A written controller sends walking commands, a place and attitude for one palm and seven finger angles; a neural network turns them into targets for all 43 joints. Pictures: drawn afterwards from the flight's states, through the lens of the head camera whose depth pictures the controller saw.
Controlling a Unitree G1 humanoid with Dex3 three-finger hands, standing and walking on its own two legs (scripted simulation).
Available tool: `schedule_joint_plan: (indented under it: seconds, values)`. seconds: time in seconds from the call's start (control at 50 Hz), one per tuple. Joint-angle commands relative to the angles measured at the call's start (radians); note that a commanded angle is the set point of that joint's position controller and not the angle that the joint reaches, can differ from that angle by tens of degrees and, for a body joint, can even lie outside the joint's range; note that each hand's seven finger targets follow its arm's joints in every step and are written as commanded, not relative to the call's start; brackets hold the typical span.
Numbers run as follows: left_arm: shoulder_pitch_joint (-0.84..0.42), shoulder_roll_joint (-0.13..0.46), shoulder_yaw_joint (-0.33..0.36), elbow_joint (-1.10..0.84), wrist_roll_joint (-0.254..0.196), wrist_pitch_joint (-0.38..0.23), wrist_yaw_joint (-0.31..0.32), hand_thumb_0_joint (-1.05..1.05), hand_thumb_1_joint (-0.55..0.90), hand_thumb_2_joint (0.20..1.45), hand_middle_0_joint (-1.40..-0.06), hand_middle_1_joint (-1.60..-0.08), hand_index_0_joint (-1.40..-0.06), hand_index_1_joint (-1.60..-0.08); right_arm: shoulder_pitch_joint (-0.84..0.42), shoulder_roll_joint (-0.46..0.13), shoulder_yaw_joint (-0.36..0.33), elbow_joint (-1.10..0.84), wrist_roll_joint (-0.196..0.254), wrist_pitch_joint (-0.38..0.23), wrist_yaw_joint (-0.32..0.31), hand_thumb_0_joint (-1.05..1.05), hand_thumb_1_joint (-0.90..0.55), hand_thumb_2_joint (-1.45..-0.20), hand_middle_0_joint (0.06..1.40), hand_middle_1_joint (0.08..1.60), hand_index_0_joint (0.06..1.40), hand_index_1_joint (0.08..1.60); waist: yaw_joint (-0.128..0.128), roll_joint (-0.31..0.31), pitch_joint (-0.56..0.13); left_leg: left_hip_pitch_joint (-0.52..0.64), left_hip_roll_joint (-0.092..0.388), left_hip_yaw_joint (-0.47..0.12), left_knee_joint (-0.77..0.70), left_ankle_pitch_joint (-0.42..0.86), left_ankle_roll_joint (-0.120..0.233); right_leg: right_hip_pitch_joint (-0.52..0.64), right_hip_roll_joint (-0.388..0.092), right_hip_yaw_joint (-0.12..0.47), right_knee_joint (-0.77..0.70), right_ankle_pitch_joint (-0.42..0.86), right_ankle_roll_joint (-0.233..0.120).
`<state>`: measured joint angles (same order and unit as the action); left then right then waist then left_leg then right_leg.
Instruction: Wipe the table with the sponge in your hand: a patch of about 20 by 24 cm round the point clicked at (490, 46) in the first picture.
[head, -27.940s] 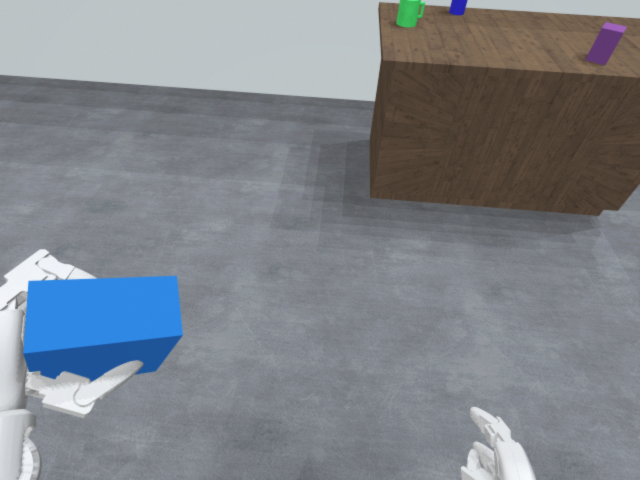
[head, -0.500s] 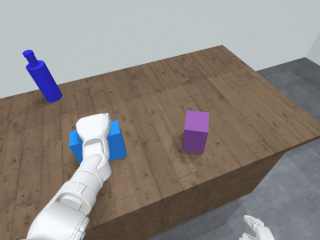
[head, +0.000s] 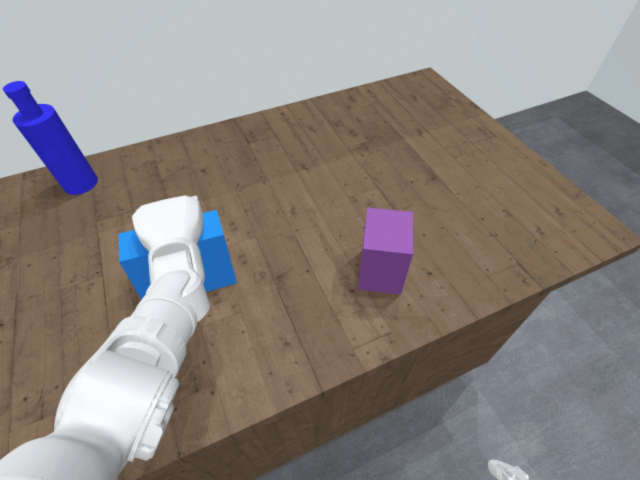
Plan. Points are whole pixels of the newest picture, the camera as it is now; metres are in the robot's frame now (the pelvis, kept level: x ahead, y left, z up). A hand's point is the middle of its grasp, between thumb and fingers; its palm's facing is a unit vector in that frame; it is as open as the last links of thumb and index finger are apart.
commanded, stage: wipe forward along the third lane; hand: left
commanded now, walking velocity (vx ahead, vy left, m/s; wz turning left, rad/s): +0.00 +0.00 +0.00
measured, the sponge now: (184, 267) +0.41 +0.23 -0.01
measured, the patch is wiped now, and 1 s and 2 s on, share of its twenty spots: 1.00 1.00 1.00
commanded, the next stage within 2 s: wipe back along the third lane in 0.12 s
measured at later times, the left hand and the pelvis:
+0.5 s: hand (178, 239) +0.44 +0.23 +0.03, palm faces -0.07 +0.00 -1.00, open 10.0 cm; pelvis +0.01 +0.01 +0.00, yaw -1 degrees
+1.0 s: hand (180, 269) +0.38 +0.21 +0.03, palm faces -0.03 -0.03 -1.00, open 10.0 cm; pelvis +0.03 +0.01 +0.00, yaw +1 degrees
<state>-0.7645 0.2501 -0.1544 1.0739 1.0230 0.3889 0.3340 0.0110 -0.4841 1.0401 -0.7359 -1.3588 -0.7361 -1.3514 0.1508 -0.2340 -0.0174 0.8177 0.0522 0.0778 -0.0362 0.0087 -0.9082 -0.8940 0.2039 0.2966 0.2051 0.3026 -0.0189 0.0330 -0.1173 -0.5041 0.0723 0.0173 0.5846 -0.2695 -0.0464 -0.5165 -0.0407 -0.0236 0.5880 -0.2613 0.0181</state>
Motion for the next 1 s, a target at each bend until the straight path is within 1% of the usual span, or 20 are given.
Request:
schedule_joint_plan:
  seconds: [0.0, 0.02, 0.04, 0.08, 0.14, 0.18, 0.26, 0.3, 0.32, 0.42, 0.48, 0.52, 0.72, 0.74, 0.78, 0.84, 0.9, 0.94, 0.96, 0.98]
  values:
    - [-0.343, 0.188, 0.024, -0.049, 0.021, 0.012, 0.02, 0.0, 0.1, 1.3, -1.2, -1.6, -1.2, -1.6, -0.019, -0.141, -0.042, -0.096, -0.003, -0.034, -0.002, 0.0, -0.9, -0.9, 0.2, 0.3, 0.2, 0.3, -0.033, -0.094, -0.265, 0.122, -0.053, 0.039, -0.045, 0.144, 0.066, 0.116, 0.041, -0.034, -0.077, 0.207, -0.044]
    - [-0.364, 0.199, 0.027, -0.043, 0.022, 0.011, 0.019, 0.0, 0.1, 1.3, -1.2, -1.6, -1.2, -1.6, -0.009, -0.144, -0.042, -0.091, -0.003, -0.037, -0.002, 0.0, -0.9, -0.9, 0.2, 0.3, 0.2, 0.3, -0.04, -0.103, -0.267, 0.115, -0.054, 0.039, -0.043, 0.139, 0.068, 0.115, 0.041, -0.031, -0.078, 0.206, -0.043]
    - [-0.362, 0.266, 0.085, -0.029, 0.021, 0.007, 0.022, 0.0, 0.1, 1.3, -1.2, -1.6, -1.2, -1.6, -0.002, -0.152, -0.043, -0.083, -0.004, -0.038, -0.004, 0.0, -0.9, -0.9, 0.2, 0.3, 0.2, 0.3, -0.03, -0.107, -0.273, 0.101, -0.053, 0.031, -0.046, 0.14, 0.067, 0.13, 0.041, -0.029, -0.076, 0.208, -0.044]
    - [-0.389, 0.232, 0.038, -0.022, 0.03, 0.007, 0.018, 0.0, 0.1, 1.3, -1.2, -1.6, -1.2, -1.6, 0.007, -0.15, -0.042, -0.084, -0.002, -0.042, -0.002, 0.0, -0.9, -0.9, 0.2, 0.3, 0.2, 0.3, -0.045, -0.075, -0.272, 0.104, -0.055, 0.039, -0.042, 0.14, 0.069, 0.109, 0.041, -0.03, -0.073, 0.206, -0.043]
    - [-0.415, 0.264, 0.064, -0.001, 0.033, 0.002, 0.014, 0.0, 0.1, 1.3, -1.2, -1.6, -1.2, -1.6, 0.026, -0.155, -0.044, -0.077, -0.002, -0.046, -0.001, 0.0, -0.9, -0.9, 0.2, 0.3, 0.2, 0.3, -0.05, -0.076, -0.28, 0.096, -0.051, 0.029, -0.041, 0.141, 0.069, 0.102, 0.045, -0.032, -0.07, 0.193, -0.045]
    - [-0.444, 0.244, 0.038, 0.003, 0.034, -0.004, 0.012, 0.0, 0.1, 1.3, -1.2, -1.6, -1.2, -1.6, 0.043, -0.153, -0.048, -0.075, -0.003, -0.052, 0.001, 0.0, -0.9, -0.9, 0.2, 0.3, 0.2, 0.3, -0.064, -0.056, -0.286, 0.103, -0.049, 0.034, -0.032, 0.135, 0.071, 0.081, 0.046, -0.031, -0.072, 0.186, -0.042]
    - [-0.328, 0.194, 0.039, -0.001, 0.006, -0.022, 0.007, 0.0, 0.1, 1.3, -1.2, -1.6, -1.2, -1.6, 0.05, -0.145, -0.055, -0.089, -0.006, -0.055, 0.011, 0.0, -0.9, -0.9, 0.2, 0.3, 0.2, 0.3, -0.028, -0.055, -0.365, 0.118, -0.052, 0.041, -0.024, 0.188, 0.069, 0.145, 0.05, -0.031, -0.058, 0.259, -0.046]
    - [-0.28, 0.188, 0.043, -0.011, 0.0, -0.026, 0.008, 0.0, 0.1, 1.3, -1.2, -1.6, -1.2, -1.6, 0.045, -0.145, -0.057, -0.09, -0.005, -0.05, 0.016, 0.0, -0.9, -0.9, 0.2, 0.3, 0.2, 0.3, -0.02, -0.086, -0.354, 0.11, -0.051, 0.046, -0.022, 0.205, 0.068, 0.166, 0.048, -0.032, -0.061, 0.304, -0.044]
    - [-0.257, 0.147, 0.018, -0.015, -0.002, -0.024, 0.007, 0.0, 0.1, 1.3, -1.2, -1.6, -1.2, -1.6, 0.036, -0.143, -0.057, -0.094, -0.004, -0.046, 0.018, 0.0, -0.9, -0.9, 0.2, 0.3, 0.2, 0.3, -0.02, -0.099, -0.34, 0.108, -0.051, 0.049, -0.025, 0.208, 0.067, 0.165, 0.048, -0.033, -0.063, 0.31, -0.044]
    - [-0.224, 0.098, -0.015, -0.059, -0.017, -0.001, 0.007, 0.0, 0.1, 1.3, -1.2, -1.6, -1.2, -1.6, -0.002, -0.139, -0.054, -0.1, 0.002, -0.036, 0.024, 0.0, -0.9, -0.9, 0.2, 0.3, 0.2, 0.3, -0.009, -0.092, -0.286, 0.125, -0.05, 0.045, -0.046, 0.188, 0.067, 0.149, 0.049, -0.046, -0.08, 0.259, -0.048]
    - [-0.194, 0.107, -0.001, -0.093, -0.029, 0.013, 0.006, 0.0, 0.1, 1.3, -1.2, -1.6, -1.2, -1.6, -0.024, -0.137, -0.053, -0.106, 0.004, -0.031, 0.023, 0.0, -0.9, -0.9, 0.2, 0.3, 0.2, 0.3, 0.006, -0.089, -0.285, 0.144, -0.053, 0.045, -0.052, 0.205, 0.068, 0.174, 0.048, -0.048, -0.082, 0.276, -0.051]
    - [-0.16, 0.061, -0.035, -0.106, -0.03, 0.025, -0.002, 0.0, 0.1, 1.3, -1.2, -1.6, -1.2, -1.6, -0.045, -0.132, -0.05, -0.114, 0.006, -0.025, 0.024, 0.0, -0.9, -0.9, 0.2, 0.3, 0.2, 0.3, 0.01, -0.097, -0.27, 0.152, -0.052, 0.047, -0.057, 0.211, 0.065, 0.173, 0.047, -0.052, -0.082, 0.282, -0.051]
    - [-0.021, -0.03, -0.092, -0.276, -0.04, 0.08, -0.015, 0.0, 0.1, 1.3, -1.2, -1.6, -1.2, -1.6, -0.148, -0.123, -0.044, -0.166, 0.006, 0.003, 0.029, 0.0, -0.9, -0.9, 0.2, 0.3, 0.2, 0.3, 0.039, -0.127, -0.259, 0.213, -0.054, 0.046, -0.051, 0.302, 0.062, 0.222, 0.043, -0.065, -0.067, 0.387, -0.061]
    - [0.003, 0.016, -0.047, -0.294, -0.042, 0.088, -0.013, 0.0, 0.1, 1.3, -1.2, -1.6, -1.2, -1.6, -0.16, -0.128, -0.046, -0.169, 0.005, 0.009, 0.027, 0.0, -0.9, -0.9, 0.2, 0.3, 0.2, 0.3, 0.052, -0.13, -0.265, 0.22, -0.053, 0.037, -0.056, 0.309, 0.06, 0.238, 0.043, -0.063, -0.07, 0.384, -0.064]
    - [0.013, -0.05, -0.114, -0.352, -0.044, 0.102, -0.022, 0.0, 0.1, 1.3, -1.2, -1.6, -1.2, -1.6, -0.184, -0.118, -0.041, -0.19, 0.009, 0.011, 0.029, 0.0, -0.9, -0.9, 0.2, 0.3, 0.2, 0.3, 0.049, -0.102, -0.264, 0.239, -0.058, 0.042, -0.05, 0.326, 0.061, 0.238, 0.042, -0.068, -0.066, 0.396, -0.065]
    - [0.055, -0.009, -0.085, -0.388, -0.038, 0.129, -0.035, 0.0, 0.1, 1.3, -1.2, -1.6, -1.2, -1.6, -0.211, -0.126, -0.037, -0.197, 0.008, 0.024, 0.028, 0.0, -0.9, -0.9, 0.2, 0.3, 0.2, 0.3, 0.062, -0.112, -0.25, 0.241, -0.059, 0.032, -0.057, 0.327, 0.057, 0.254, 0.041, -0.067, -0.066, 0.396, -0.07]
    - [0.073, -0.075, -0.154, -0.435, -0.033, 0.143, -0.054, 0.0, 0.1, 1.3, -1.2, -1.6, -1.2, -1.6, -0.229, -0.117, -0.033, -0.213, 0.012, 0.028, 0.031, 0.0, -0.9, -0.9, 0.2, 0.3, 0.2, 0.3, 0.055, -0.099, -0.243, 0.258, -0.063, 0.04, -0.046, 0.341, 0.059, 0.248, 0.041, -0.07, -0.06, 0.415, -0.072]
    - [0.103, -0.036, -0.119, -0.456, -0.029, 0.149, -0.061, 0.0, 0.1, 1.3, -1.2, -1.6, -1.2, -1.6, -0.243, -0.124, -0.033, -0.219, 0.01, 0.035, 0.03, 0.0, -0.9, -0.9, 0.2, 0.3, 0.2, 0.3, 0.068, -0.113, -0.244, 0.259, -0.063, 0.028, -0.051, 0.343, 0.057, 0.261, 0.044, -0.068, -0.06, 0.404, -0.077]
    - [0.098, -0.071, -0.16, -0.497, -0.032, 0.148, -0.068, 0.0, 0.1, 1.3, -1.2, -1.6, -1.2, -1.6, -0.248, -0.119, -0.029, -0.23, 0.012, 0.035, 0.03, 0.0, -0.9, -0.9, 0.2, 0.3, 0.2, 0.3, 0.061, -0.091, -0.244, 0.266, -0.069, 0.035, -0.05, 0.338, 0.06, 0.264, 0.043, -0.067, -0.061, 0.412, -0.076]
    - [0.114, -0.06, -0.153, -0.496, -0.026, 0.148, -0.07, 0.0, 0.1, 1.3, -1.2, -1.6, -1.2, -1.6, -0.248, -0.119, -0.03, -0.228, 0.011, 0.037, 0.031, 0.0, -0.9, -0.9, 0.2, 0.3, 0.2, 0.3, 0.063, -0.101, -0.235, 0.26, -0.069, 0.032, -0.047, 0.336, 0.058, 0.264, 0.042, -0.07, -0.057, 0.409, -0.078]
